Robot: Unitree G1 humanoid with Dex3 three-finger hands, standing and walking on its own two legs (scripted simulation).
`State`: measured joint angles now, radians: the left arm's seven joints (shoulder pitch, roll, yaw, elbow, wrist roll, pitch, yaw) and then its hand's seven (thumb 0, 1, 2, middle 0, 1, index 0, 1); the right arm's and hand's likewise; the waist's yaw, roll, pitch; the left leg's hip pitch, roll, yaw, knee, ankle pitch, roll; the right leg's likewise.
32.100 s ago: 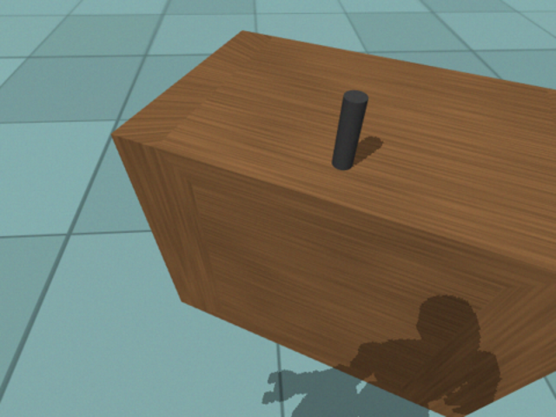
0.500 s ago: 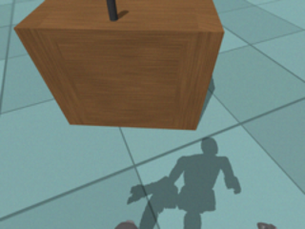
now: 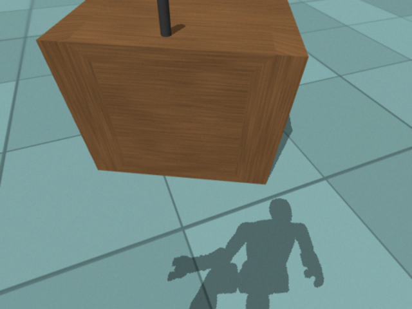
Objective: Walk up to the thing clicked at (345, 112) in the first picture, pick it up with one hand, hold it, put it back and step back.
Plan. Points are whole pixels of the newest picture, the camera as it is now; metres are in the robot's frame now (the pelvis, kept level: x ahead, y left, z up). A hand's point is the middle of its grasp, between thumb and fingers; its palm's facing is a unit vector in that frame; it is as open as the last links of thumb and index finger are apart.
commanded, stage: step back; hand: left
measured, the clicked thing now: (164, 14) +1.11 +0.17 +0.11
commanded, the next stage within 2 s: stand in 0.54 s
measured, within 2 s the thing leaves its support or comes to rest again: neither
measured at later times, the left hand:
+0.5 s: hand out of the picture +0.13 +0.28 -0.15, palm faces +0.01 -0.93 -0.36, open 7.4 cm
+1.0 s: hand out of the picture +0.11 +0.27 -0.14, palm faces -0.02 -0.94 -0.34, open 7.4 cm
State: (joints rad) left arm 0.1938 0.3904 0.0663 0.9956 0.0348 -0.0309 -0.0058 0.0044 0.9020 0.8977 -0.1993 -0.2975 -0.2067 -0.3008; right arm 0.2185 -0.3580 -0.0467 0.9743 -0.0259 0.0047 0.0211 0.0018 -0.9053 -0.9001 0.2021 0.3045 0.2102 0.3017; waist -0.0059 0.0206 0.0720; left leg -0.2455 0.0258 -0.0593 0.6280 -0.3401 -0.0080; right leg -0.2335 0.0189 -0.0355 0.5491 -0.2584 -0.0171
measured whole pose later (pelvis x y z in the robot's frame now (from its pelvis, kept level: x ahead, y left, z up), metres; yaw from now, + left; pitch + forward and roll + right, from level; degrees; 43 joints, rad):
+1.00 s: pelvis +0.04 +0.01 +0.02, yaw +0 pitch -3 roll +0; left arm 0.09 0.35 0.01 1.15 0.01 -0.02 0.00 0.00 0.90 0.90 -0.20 -0.30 -0.21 -0.30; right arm 0.07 -0.34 -0.01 1.13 -0.01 -0.01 0.01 0.00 -0.91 -0.90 0.20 0.30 0.21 0.30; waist -0.01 0.00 0.07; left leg -0.14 0.03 0.01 0.33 -0.15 -0.02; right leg -0.06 -0.01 -0.01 0.31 -0.20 0.02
